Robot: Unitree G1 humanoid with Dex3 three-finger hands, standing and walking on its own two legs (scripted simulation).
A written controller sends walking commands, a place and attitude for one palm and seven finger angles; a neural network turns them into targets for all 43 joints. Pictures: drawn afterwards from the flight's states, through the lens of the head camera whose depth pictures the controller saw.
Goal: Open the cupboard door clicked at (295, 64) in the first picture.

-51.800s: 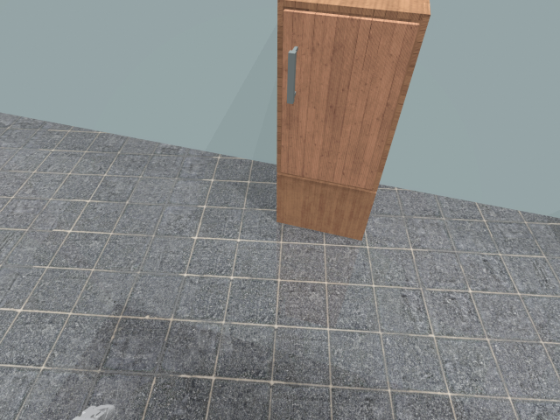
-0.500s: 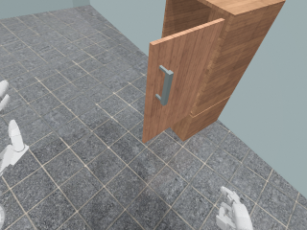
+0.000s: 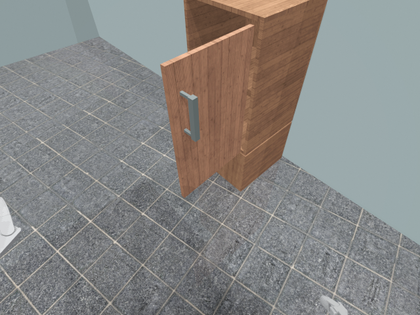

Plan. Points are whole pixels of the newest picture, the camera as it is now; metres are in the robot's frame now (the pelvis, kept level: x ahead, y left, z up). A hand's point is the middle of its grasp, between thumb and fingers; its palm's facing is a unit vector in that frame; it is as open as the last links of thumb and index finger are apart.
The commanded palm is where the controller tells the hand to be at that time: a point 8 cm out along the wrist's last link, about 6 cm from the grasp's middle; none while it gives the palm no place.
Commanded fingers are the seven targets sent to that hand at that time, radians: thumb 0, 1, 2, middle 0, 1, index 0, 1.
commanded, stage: stop stepping back and stand still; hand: left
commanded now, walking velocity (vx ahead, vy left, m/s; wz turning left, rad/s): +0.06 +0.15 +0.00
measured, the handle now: (189, 116) +0.65 +0.11 -0.01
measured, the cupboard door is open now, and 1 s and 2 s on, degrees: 93 93 93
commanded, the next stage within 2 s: let the arm hang, fingers relaxed in 0.22 s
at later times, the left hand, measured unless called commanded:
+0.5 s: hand (78, 299) +0.16 +0.27 -0.06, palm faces +0.07 -0.90 -0.43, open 7.4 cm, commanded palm none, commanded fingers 0.00 0.90 0.90 -0.20 -0.30 -0.20 -0.30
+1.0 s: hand out of the picture -0.08 +0.24 -0.16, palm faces +0.04 -0.96 -0.27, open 7.3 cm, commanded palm none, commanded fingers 0.00 0.90 0.90 -0.20 -0.30 -0.20 -0.30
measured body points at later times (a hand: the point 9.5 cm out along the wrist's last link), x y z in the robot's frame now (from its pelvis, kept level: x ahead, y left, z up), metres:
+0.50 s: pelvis -0.02 +0.03 -0.01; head -0.02 -0.01 +0.44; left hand +0.15 +0.32 -0.04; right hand +0.14 -0.23 -0.13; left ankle +0.03 +0.13 -0.74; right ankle -0.03 -0.05 -0.74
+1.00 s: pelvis -0.03 +0.04 +0.00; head -0.01 +0.03 +0.45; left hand -0.08 +0.29 -0.14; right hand -0.03 -0.19 -0.16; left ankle +0.03 +0.13 -0.74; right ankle -0.03 -0.05 -0.74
